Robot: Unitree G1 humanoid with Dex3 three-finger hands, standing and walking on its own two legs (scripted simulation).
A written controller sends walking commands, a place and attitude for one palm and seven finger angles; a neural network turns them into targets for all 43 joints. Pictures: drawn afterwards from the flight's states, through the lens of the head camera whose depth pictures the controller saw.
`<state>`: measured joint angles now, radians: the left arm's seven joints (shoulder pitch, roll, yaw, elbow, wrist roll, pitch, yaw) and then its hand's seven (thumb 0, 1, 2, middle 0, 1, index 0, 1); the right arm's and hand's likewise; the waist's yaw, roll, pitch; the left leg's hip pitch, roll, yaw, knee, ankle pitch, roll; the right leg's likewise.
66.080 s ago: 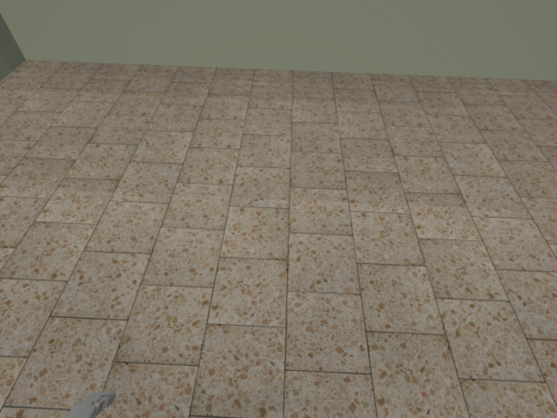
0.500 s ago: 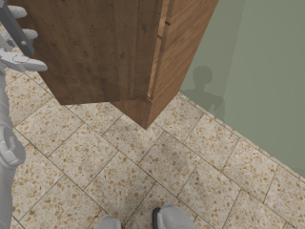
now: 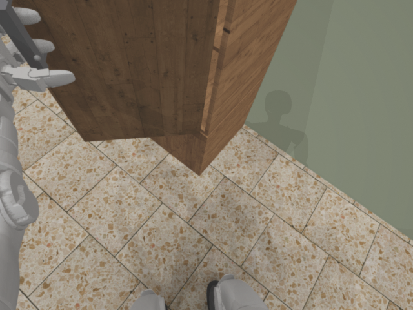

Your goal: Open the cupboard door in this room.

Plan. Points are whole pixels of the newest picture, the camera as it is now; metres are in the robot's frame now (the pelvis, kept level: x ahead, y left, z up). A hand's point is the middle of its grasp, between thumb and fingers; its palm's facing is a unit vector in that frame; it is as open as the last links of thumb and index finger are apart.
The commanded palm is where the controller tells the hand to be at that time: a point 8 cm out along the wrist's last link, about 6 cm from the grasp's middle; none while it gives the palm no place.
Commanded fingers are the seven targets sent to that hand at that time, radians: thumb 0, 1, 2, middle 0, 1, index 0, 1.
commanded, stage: close the thumb around the handle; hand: left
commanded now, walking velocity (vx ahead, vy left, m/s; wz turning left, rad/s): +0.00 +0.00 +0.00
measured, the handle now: (25, 33) +0.60 +0.25 +0.12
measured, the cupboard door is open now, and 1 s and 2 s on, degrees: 46 55 83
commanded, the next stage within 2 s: pull the door open along its arc in 0.46 s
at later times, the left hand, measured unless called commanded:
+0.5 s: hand (35, 56) +0.54 +0.22 +0.12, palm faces +0.00 -1.00 +0.00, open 5.6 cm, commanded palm +0.52 +0.27 +0.11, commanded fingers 0.00 0.90 0.90 -0.40 -1.35 -0.40 -1.35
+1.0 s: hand (38, 83) +0.49 +0.21 +0.12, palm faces -0.02 -1.00 +0.00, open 5.8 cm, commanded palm +0.43 +0.26 +0.11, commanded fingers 0.00 0.90 0.90 -0.40 -1.35 -0.40 -1.35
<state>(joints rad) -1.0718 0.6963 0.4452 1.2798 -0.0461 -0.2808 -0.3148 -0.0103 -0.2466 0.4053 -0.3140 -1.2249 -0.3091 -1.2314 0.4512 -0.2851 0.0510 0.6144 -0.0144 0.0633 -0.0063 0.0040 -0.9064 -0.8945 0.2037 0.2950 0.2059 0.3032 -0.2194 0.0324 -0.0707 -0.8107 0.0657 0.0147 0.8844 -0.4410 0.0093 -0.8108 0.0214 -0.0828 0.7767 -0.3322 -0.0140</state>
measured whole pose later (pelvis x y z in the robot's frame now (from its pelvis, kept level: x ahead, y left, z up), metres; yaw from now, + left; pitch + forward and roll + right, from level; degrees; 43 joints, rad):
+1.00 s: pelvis +0.02 +0.01 +0.01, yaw -2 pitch +18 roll -3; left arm -0.69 0.51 0.43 0.92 -0.19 -0.26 -0.34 0.01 0.73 0.77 -0.35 -1.34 -0.34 -1.35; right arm 0.46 -0.28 0.02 0.56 0.02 0.09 0.02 0.01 -0.91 -0.89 0.20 0.30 0.21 0.30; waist -0.15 0.04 -0.13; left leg -0.67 0.07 0.06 0.81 -0.45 0.02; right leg -0.70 0.03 -0.04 0.72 -0.33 0.00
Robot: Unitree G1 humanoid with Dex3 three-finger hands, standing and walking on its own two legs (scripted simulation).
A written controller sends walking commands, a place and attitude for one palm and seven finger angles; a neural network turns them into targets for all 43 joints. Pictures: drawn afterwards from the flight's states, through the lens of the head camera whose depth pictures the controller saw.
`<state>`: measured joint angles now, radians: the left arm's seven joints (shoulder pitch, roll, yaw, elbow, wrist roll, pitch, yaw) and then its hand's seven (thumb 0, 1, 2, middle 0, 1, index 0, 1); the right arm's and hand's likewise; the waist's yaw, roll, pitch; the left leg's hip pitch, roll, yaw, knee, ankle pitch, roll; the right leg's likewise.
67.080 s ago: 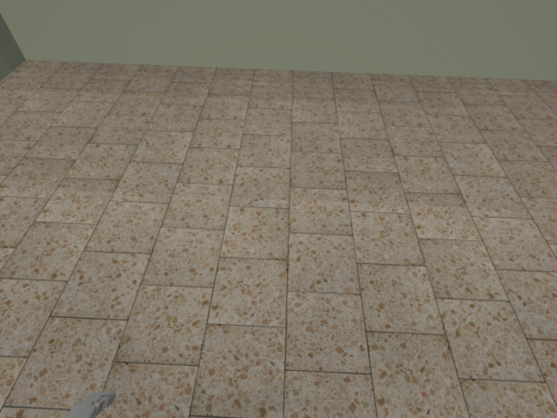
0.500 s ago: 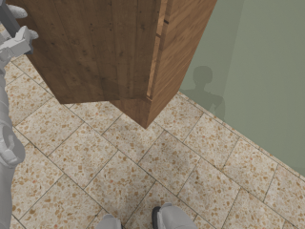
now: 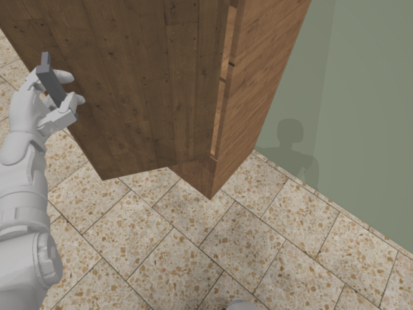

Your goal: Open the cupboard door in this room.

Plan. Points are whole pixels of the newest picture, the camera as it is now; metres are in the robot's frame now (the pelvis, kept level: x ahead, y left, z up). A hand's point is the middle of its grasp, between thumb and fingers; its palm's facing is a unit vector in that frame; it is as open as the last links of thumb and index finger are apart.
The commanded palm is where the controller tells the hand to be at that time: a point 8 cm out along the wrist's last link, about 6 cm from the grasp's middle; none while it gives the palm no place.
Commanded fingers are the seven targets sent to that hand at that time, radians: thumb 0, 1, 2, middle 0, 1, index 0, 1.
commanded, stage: pull the door open along its arc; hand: left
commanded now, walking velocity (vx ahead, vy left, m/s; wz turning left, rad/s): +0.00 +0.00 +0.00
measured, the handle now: (59, 89) +0.52 +0.25 +0.11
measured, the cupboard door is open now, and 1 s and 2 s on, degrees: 55 83 94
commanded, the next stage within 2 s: open thumb and fingers to let go in 1.14 s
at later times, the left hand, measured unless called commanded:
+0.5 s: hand (95, 137) +0.41 +0.17 +0.11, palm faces +0.53 -0.84 -0.02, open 5.7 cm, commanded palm +0.36 +0.20 +0.10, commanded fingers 0.00 0.90 0.90 -0.40 -1.35 -0.40 -1.35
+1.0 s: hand (121, 171) +0.34 +0.12 +0.11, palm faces +0.43 -0.90 +0.04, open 6.0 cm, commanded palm +0.27 +0.15 +0.10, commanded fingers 0.00 0.90 0.90 -0.40 -1.35 -0.40 -1.35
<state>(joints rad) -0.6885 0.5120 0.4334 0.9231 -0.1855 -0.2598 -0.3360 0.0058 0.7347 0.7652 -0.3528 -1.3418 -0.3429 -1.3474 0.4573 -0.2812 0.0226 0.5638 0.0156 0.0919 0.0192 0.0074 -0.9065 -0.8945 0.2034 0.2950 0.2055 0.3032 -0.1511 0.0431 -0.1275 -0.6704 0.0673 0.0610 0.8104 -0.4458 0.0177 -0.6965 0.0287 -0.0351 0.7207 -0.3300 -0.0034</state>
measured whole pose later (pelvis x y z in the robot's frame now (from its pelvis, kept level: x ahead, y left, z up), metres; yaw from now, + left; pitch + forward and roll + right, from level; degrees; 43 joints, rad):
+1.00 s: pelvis -0.02 -0.03 +0.02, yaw +2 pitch +7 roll +0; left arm -0.24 0.00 0.09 0.42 -0.05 -0.25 0.40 0.00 0.72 0.75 -0.34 -1.35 -0.32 -1.32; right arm 0.33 -0.25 -0.04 0.68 -0.04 -0.05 0.02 0.01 -0.91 -0.90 0.20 0.29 0.20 0.30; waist -0.03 0.05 -0.10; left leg -0.42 0.04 0.04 0.66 -0.35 -0.02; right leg -0.47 0.01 -0.06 0.65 -0.29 -0.04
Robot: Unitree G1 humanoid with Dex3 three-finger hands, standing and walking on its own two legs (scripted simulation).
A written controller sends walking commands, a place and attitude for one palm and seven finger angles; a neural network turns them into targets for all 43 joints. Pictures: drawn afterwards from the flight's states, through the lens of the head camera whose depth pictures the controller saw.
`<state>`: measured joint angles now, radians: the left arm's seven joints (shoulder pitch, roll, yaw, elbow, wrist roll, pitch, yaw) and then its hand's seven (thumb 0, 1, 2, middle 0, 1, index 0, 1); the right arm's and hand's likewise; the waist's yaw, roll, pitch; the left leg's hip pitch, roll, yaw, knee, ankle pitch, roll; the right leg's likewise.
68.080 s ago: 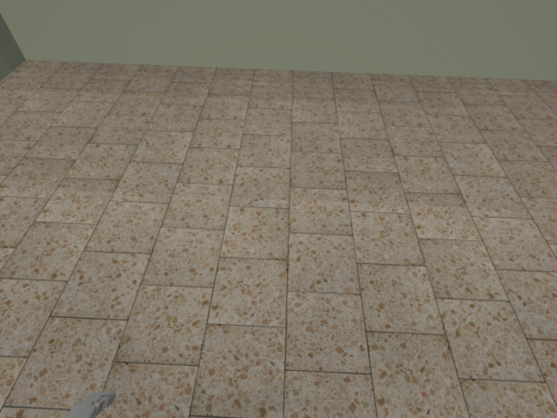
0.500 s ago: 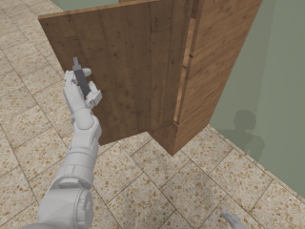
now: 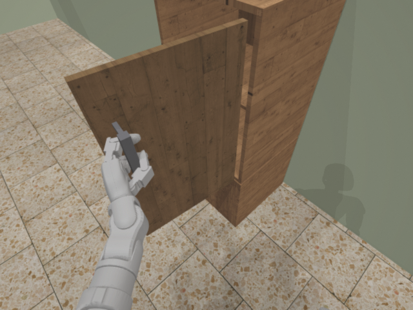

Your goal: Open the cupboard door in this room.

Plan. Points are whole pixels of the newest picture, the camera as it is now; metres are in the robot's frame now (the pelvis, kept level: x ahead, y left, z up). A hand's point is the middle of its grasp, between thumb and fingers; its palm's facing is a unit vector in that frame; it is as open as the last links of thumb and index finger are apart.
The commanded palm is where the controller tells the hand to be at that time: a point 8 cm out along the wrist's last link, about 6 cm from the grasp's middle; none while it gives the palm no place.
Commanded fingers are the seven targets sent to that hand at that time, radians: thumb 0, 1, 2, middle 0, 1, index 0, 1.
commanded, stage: pull the door open along its arc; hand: left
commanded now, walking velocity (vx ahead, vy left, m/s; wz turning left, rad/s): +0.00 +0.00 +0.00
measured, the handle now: (128, 151) +0.41 +0.18 +0.09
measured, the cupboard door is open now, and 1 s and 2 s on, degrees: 83 94 97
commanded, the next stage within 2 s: open thumb and fingers to let go in 0.14 s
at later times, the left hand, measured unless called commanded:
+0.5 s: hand (170, 180) +0.33 +0.08 +0.09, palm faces +0.41 -0.91 -0.03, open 7.3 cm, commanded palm +0.28 +0.12 +0.08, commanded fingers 0.00 -0.08 0.48 -0.33 -1.25 -0.33 -1.25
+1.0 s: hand (171, 184) +0.33 +0.08 +0.09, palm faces +0.40 -0.92 -0.01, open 15.0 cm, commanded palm +0.28 +0.13 +0.08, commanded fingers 0.00 -0.50 0.30 -0.16 -0.35 -0.16 -0.35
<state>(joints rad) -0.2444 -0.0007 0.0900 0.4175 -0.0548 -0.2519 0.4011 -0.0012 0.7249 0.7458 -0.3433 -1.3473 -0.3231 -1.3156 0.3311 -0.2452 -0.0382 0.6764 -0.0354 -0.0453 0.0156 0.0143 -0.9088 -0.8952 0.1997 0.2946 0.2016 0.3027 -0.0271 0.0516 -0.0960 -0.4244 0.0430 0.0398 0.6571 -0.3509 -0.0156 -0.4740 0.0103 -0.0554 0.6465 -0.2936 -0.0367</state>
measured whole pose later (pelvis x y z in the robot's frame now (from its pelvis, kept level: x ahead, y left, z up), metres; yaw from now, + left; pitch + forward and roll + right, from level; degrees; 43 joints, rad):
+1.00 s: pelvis -0.01 -0.01 +0.00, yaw +3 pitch +3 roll +0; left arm -0.13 -0.11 -0.14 0.20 0.06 -0.04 0.56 -0.01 -0.48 0.30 -0.24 -0.81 -0.23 -0.81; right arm 0.19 -0.19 0.00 0.64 -0.06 0.04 -0.03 0.01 -0.91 -0.90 0.20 0.29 0.20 0.30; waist 0.00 0.04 -0.06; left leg -0.37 0.03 0.00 0.68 -0.35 -0.03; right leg -0.41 -0.01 -0.10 0.68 -0.32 -0.05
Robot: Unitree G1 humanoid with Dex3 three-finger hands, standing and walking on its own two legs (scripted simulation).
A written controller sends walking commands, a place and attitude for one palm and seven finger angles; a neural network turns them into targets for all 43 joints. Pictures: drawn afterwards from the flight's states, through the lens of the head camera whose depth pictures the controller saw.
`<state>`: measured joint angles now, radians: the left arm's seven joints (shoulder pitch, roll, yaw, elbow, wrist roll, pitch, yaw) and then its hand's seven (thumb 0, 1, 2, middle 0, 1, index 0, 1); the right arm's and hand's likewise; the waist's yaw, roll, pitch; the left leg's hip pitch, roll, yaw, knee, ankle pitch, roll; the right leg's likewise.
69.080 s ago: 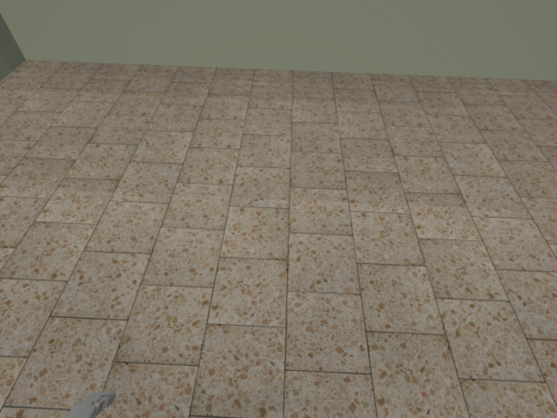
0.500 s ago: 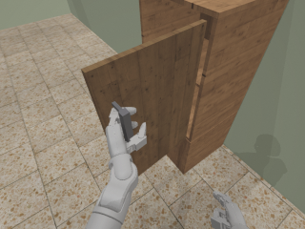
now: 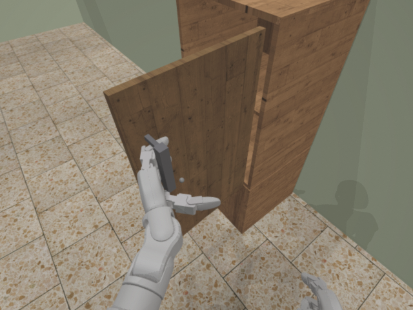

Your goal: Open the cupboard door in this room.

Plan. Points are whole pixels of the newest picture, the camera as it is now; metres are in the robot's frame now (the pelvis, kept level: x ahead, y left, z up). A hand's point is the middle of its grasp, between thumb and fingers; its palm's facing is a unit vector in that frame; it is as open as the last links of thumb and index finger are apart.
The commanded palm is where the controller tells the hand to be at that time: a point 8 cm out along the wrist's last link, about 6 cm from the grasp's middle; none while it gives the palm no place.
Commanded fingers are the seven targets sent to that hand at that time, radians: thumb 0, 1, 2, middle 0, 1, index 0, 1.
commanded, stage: open thumb and fingers to let go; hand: left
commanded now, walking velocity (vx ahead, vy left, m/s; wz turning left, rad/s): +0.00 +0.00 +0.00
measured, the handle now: (160, 164) +0.37 +0.12 +0.09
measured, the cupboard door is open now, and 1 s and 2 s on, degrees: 94 97 97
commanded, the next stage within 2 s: slide the hand sideways off the handle in 0.06 s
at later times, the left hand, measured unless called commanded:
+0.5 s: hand (176, 194) +0.30 +0.08 +0.10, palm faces -0.13 -0.99 +0.03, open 16.3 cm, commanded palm +0.27 +0.13 +0.09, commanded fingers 0.00 -0.50 0.30 -0.15 -0.30 -0.15 -0.30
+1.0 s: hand (159, 217) +0.26 +0.10 +0.09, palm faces -0.07 -1.00 -0.04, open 16.3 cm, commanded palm +0.23 +0.16 +0.09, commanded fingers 0.00 -0.50 0.30 -0.15 -0.30 -0.15 -0.30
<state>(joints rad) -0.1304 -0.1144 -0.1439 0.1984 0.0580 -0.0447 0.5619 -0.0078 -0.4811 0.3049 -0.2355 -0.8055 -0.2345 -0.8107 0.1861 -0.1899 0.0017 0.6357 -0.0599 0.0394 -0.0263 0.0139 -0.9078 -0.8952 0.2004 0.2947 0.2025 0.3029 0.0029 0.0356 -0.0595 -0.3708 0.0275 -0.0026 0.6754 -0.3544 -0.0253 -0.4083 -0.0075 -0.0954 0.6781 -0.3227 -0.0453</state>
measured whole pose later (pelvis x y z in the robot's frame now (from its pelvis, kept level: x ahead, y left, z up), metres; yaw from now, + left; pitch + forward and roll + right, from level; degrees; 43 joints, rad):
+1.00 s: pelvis +0.00 +0.01 +0.00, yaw -1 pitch +2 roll +1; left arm 0.19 0.10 -0.10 -0.07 -0.09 -0.11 -0.03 -0.01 -0.50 0.30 -0.15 -0.30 -0.15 -0.30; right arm 0.21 -0.21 0.05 0.55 0.00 -0.11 -0.02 0.02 -0.91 -0.90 0.20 0.29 0.20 0.30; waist 0.03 0.04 -0.04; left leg -0.34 0.02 0.01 0.67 -0.37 -0.02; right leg -0.39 -0.01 -0.08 0.69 -0.33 -0.03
